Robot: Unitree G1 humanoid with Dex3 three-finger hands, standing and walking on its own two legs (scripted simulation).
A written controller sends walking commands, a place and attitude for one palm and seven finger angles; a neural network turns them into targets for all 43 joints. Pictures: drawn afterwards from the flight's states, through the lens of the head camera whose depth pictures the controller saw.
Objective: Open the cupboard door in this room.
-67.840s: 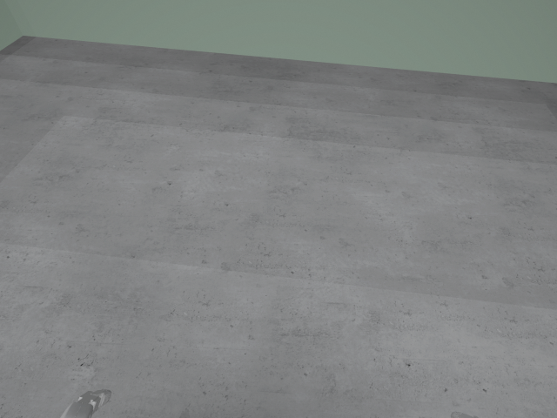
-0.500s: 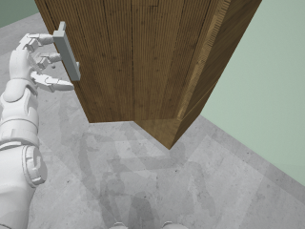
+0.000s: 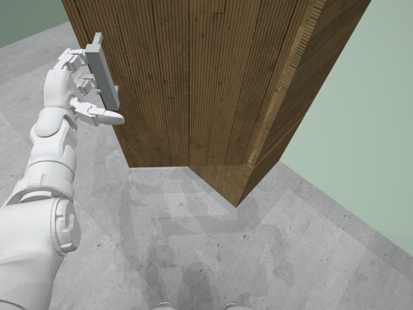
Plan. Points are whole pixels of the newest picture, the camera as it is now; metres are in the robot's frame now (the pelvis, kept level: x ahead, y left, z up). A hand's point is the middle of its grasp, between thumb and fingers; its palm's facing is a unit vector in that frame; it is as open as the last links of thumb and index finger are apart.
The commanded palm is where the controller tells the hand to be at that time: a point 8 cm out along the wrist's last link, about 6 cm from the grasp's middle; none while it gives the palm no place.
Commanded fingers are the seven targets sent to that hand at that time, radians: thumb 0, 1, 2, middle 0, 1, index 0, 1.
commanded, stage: slide the fingers in behind the handle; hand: left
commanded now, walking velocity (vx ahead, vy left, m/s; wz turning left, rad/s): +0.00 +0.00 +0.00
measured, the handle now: (106, 73) +0.55 +0.17 +0.12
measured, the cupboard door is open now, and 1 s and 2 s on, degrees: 46 46 56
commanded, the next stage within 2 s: close the thumb around the handle in 0.70 s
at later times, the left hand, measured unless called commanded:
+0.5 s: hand (111, 91) +0.50 +0.15 +0.12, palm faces +0.04 -1.00 -0.01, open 14.0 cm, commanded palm +0.47 +0.20 +0.12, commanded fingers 0.00 -0.50 0.30 -0.30 -1.20 -0.30 -1.20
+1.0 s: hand (114, 91) +0.50 +0.15 +0.12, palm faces +0.03 -1.00 +0.00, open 12.9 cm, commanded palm +0.48 +0.20 +0.12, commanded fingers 0.00 0.12 0.56 -0.34 -1.27 -0.34 -1.27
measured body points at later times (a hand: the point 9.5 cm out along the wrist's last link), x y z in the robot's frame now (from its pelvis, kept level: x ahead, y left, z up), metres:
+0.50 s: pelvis -0.01 -0.01 +0.00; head +0.08 +0.00 +0.44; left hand +0.49 +0.21 +0.13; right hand -0.01 -0.27 -0.12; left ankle +0.00 +0.07 -0.70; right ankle -0.02 -0.09 -0.70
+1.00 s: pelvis +0.00 -0.01 +0.00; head +0.08 +0.00 +0.44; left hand +0.50 +0.20 +0.12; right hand -0.01 -0.27 -0.12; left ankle +0.00 +0.07 -0.70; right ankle -0.02 -0.09 -0.70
